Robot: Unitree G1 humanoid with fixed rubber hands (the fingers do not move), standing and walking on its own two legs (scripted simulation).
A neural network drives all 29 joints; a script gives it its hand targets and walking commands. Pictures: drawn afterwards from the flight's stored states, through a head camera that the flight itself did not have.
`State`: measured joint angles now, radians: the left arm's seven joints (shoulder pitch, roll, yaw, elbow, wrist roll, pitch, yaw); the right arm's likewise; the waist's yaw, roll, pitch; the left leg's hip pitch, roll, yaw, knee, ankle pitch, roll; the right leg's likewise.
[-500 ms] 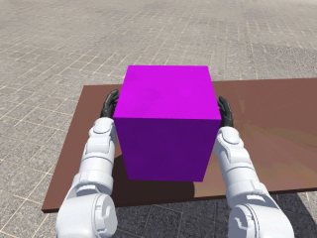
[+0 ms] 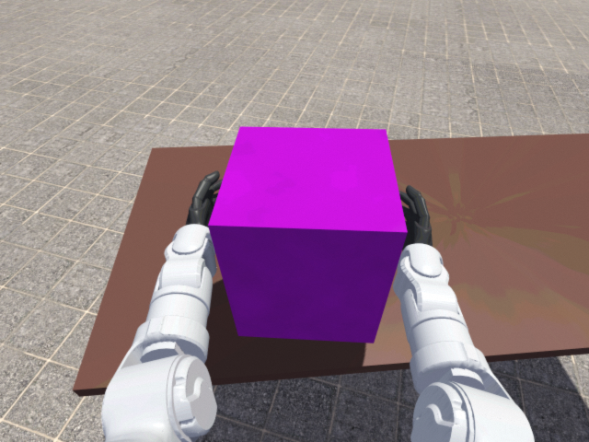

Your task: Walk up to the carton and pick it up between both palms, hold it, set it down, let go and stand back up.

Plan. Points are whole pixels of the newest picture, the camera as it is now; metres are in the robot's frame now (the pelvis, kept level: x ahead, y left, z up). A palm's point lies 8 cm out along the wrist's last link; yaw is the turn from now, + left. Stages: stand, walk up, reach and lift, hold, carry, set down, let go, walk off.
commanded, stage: set down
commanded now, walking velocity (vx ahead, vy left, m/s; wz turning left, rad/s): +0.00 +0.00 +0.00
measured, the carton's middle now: (308, 237) +0.41 -0.01 +0.08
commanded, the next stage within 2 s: none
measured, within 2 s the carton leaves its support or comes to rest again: rests again in 1.32 s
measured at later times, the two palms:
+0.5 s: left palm (208, 231) +0.42 +0.14 +0.08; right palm (413, 253) +0.38 -0.16 +0.08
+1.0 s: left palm (212, 239) +0.42 +0.14 +0.07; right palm (413, 262) +0.37 -0.16 +0.06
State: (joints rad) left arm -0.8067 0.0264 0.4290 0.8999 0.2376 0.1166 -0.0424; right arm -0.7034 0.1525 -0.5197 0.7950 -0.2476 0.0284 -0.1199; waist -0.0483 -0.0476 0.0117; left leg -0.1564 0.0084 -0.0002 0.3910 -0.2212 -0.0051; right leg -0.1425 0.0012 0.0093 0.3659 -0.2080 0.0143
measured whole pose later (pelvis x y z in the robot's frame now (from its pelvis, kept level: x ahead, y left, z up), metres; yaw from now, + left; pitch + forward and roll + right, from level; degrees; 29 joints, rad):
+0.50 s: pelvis +0.01 +0.00 +0.00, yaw +0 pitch +0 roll +0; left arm -0.78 0.01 0.43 0.91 0.25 0.06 -0.05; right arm -0.65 0.16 -0.52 0.80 -0.26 -0.06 -0.12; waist -0.05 -0.05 0.03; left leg -0.16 0.01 0.00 0.39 -0.23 -0.01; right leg -0.14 0.00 0.01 0.37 -0.22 0.01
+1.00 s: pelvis +0.01 +0.00 +0.00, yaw +0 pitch +0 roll +0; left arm -0.78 0.00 0.46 0.94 0.29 -0.01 -0.07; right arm -0.63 0.19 -0.58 0.80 -0.34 -0.13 -0.11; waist -0.05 -0.05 0.05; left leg -0.17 0.01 0.00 0.39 -0.23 -0.01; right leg -0.15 0.00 0.00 0.37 -0.22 0.01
